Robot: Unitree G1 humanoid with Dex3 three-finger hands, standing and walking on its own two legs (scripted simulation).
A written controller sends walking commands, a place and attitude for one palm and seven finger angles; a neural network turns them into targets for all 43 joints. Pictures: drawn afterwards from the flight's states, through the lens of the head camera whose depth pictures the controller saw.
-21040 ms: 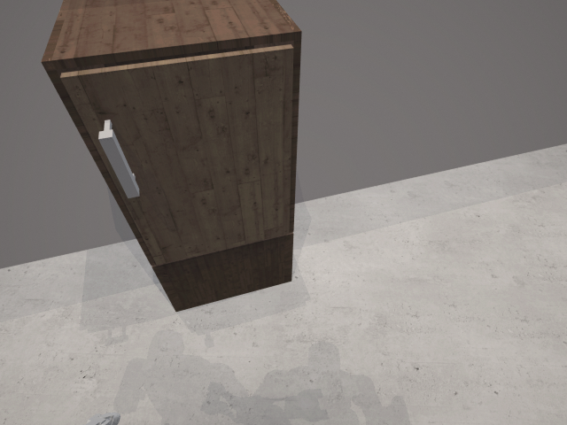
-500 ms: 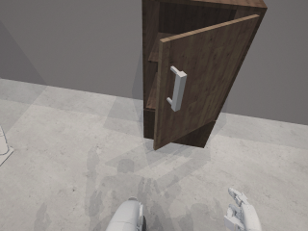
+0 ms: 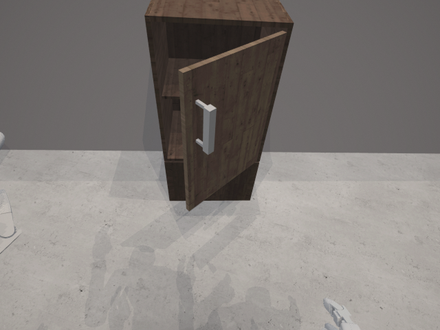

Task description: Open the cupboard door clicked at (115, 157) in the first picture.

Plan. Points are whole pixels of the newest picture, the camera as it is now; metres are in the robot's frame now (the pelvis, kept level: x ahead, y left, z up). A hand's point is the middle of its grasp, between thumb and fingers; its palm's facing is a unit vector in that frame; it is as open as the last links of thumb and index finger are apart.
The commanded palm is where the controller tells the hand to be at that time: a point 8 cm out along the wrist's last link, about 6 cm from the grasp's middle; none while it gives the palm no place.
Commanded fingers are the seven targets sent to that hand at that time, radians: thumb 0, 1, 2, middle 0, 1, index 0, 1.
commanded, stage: stop stepping back and stand still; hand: left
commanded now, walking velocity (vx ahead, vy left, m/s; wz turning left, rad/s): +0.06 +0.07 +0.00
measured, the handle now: (204, 127) +0.64 +0.07 -0.01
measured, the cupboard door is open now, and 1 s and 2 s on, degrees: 42 42 42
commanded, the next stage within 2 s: let the arm hang, fingers relaxed in 0.92 s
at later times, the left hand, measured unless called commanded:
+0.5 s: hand (79, 208) +0.24 +0.21 +0.16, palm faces +0.37 -0.78 -0.51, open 7.4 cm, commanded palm +0.18 +0.26 +0.16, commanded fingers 0.00 0.90 0.90 -0.20 -0.30 -0.20 -0.30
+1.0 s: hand (82, 211) +0.25 +0.22 +0.14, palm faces +0.34 -0.81 -0.47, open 7.4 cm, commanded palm none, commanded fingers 0.00 0.90 0.90 -0.20 -0.30 -0.20 -0.30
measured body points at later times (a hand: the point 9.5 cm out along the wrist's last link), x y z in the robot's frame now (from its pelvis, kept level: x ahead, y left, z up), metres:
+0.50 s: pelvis +0.02 -0.03 -0.02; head +0.03 -0.04 +0.42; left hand +0.22 +0.25 +0.19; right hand +0.17 -0.29 -0.11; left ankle +0.07 +0.09 -0.76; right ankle -0.06 -0.08 -0.74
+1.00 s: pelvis +0.02 -0.03 -0.02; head +0.05 -0.02 +0.43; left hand +0.23 +0.26 +0.17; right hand +0.19 -0.28 -0.09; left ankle +0.02 +0.09 -0.76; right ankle -0.02 -0.10 -0.75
